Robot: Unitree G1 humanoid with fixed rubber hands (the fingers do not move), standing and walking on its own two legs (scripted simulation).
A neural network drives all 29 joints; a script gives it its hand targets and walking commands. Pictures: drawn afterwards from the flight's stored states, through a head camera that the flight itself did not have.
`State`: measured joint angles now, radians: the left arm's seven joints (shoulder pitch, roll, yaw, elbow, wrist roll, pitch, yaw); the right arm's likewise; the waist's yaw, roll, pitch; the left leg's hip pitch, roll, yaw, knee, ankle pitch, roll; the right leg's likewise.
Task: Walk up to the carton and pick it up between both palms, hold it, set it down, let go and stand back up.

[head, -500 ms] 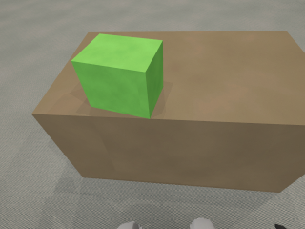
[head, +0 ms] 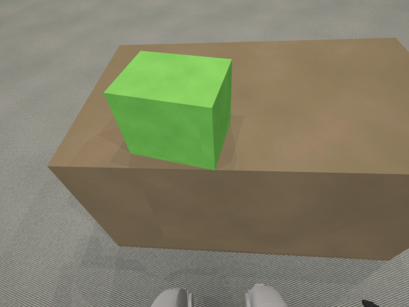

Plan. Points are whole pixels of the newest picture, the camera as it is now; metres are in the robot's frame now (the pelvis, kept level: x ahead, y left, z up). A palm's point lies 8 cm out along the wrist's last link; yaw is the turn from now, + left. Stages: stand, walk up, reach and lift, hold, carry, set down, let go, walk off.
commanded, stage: walk up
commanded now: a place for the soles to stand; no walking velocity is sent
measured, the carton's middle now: (177, 109) +0.60 +0.06 +0.04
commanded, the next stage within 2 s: none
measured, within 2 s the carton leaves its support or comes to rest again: neither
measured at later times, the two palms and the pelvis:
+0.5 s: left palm out of the picture +0.11 +0.37 -0.10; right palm out of the picture +0.08 -0.26 -0.10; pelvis +0.03 +0.06 +0.00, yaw -2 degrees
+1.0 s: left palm out of the picture +0.11 +0.37 -0.09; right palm out of the picture +0.07 -0.26 -0.10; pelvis +0.03 +0.06 +0.01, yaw -4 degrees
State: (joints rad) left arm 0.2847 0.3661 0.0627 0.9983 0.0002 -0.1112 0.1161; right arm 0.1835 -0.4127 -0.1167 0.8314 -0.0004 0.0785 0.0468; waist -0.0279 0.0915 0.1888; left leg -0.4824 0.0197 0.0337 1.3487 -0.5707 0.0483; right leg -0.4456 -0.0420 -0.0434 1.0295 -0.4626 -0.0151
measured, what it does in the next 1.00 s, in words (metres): steps on the spot: left foot, then right foot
